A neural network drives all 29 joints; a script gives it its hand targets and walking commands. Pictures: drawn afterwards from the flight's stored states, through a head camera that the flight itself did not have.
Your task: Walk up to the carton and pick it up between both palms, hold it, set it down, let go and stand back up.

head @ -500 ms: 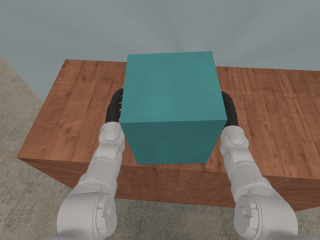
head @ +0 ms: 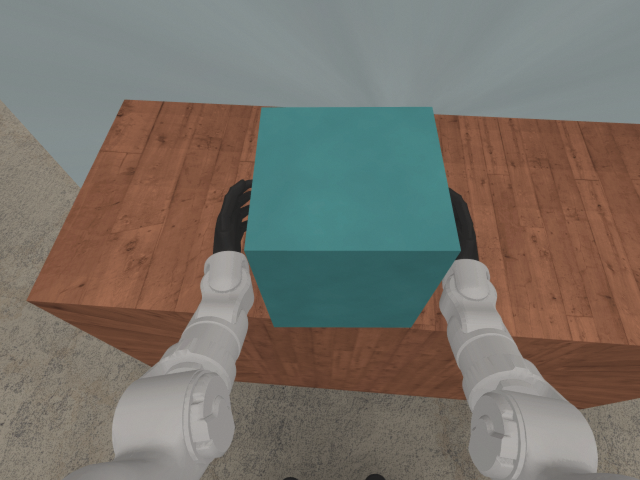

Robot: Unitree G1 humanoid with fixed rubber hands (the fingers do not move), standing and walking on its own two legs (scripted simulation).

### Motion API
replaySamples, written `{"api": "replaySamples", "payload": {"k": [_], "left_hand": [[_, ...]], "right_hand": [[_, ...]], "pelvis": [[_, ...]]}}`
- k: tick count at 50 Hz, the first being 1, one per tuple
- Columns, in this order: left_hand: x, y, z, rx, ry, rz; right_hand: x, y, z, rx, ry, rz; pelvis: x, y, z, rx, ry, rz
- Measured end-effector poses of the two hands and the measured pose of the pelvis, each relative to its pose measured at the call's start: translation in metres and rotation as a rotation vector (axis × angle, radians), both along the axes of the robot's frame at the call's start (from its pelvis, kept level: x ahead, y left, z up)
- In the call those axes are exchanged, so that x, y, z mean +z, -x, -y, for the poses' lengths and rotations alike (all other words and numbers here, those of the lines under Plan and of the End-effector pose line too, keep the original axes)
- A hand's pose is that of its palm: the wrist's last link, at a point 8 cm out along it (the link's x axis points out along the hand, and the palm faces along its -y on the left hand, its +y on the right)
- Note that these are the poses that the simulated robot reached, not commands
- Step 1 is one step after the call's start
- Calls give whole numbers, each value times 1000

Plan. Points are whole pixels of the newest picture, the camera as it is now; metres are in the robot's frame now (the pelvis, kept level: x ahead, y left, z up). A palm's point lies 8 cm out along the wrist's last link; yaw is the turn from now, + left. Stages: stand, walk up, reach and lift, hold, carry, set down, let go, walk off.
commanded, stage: set down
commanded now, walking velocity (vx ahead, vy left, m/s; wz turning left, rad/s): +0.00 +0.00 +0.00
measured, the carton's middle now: (344, 229) +0.44 -0.01 +0.00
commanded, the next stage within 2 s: none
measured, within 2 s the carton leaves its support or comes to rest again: neither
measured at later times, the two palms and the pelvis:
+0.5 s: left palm (215, 231) +0.40 +0.15 +0.06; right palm (477, 214) +0.42 -0.16 +0.07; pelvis -0.03 -0.02 +0.00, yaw +0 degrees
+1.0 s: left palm (184, 312) +0.31 +0.17 +0.04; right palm (512, 297) +0.32 -0.19 +0.04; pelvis -0.06 -0.02 +0.00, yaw +0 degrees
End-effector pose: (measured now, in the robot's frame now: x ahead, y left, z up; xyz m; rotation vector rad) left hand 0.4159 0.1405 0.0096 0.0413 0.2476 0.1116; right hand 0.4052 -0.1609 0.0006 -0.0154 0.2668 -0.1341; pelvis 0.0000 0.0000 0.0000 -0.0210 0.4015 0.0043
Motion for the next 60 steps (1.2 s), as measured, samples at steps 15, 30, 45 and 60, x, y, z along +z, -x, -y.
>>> {"api": "replaySamples", "payload": {"k": [15,30,45,60], "left_hand": [[42,13,-2,37,-28,-5],[38,24,-13,44,-4,-42],[22,96,-38,82,-28,-2],[27,127,-28,70,31,13]], "right_hand": [[62,-12,4,70,-33,74],[46,3,7,88,9,-26],[27,73,32,28,-28,3],[50,100,34,59,6,0]], "pelvis": [[-3,30,13,-1,-17,44],[-4,35,18,-2,-24,54],[-2,48,18,-1,-25,136],[-1,66,24,-1,-33,266]]}}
